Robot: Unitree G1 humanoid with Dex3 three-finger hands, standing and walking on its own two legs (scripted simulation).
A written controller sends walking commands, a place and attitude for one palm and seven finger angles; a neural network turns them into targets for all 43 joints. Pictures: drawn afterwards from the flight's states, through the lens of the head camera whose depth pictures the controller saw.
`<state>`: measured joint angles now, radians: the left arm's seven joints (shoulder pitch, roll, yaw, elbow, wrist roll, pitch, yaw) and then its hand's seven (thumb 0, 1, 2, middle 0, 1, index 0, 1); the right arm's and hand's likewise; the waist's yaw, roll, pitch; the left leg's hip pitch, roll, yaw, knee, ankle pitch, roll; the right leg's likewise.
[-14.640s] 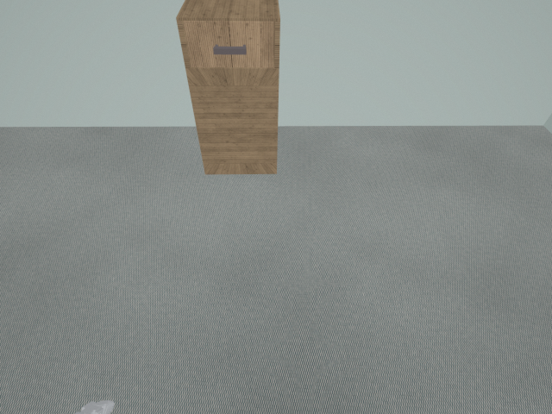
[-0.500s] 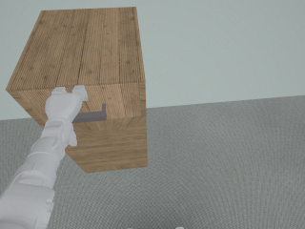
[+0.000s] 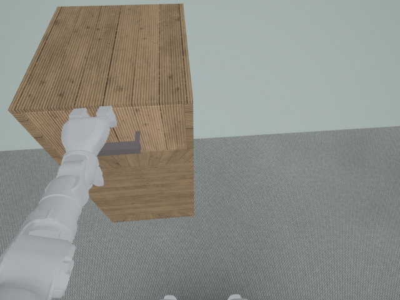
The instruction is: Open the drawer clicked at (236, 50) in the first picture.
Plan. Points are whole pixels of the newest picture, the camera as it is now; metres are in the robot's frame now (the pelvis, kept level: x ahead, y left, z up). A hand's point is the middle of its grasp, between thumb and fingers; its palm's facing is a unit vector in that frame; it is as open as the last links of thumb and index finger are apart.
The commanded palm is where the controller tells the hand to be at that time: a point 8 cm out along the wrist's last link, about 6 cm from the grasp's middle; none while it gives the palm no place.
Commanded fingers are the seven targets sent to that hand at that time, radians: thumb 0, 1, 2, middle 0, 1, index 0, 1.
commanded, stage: lower the fingers behind the handle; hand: left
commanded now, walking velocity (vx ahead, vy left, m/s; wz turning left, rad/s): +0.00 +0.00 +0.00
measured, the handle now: (114, 142) +0.48 +0.22 -0.04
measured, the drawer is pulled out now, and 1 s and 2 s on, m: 0.00 0.00 0.00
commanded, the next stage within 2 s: close the thumb around the handle in 1.22 s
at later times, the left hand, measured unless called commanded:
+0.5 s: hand (93, 162) +0.42 +0.26 -0.04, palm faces -0.10 -0.01 -1.00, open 13.8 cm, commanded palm +0.42 +0.25 +0.02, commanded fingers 0.00 -0.50 0.30 -0.30 -1.20 -0.30 -1.20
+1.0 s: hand (97, 163) +0.43 +0.26 -0.05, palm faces -0.04 -0.02 -1.00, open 13.8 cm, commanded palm +0.42 +0.24 -0.01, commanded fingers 0.00 -0.50 0.30 -0.30 -1.20 -0.30 -1.20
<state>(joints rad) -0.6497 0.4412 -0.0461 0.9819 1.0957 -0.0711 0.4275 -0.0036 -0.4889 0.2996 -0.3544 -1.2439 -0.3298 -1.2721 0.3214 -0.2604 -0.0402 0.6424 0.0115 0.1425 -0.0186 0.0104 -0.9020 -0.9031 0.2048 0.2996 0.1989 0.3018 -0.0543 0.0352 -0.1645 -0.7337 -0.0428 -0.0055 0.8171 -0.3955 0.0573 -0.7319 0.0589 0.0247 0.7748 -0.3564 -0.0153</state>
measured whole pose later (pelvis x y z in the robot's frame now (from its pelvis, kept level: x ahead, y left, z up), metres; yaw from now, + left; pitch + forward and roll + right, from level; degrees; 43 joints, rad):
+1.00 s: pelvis +0.00 +0.01 -0.03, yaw +0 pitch +23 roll -3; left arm -0.67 0.43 -0.05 1.05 1.12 -0.03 0.49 0.00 -0.49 0.30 -0.31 -1.20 -0.32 -1.24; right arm 0.29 -0.23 -0.05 0.67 -0.02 0.13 0.01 0.01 -0.90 -0.90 0.21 0.30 0.20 0.30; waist -0.06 0.04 -0.20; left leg -0.94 -0.04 -0.02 1.02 -0.48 0.07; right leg -0.92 0.06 0.00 0.94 -0.43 0.00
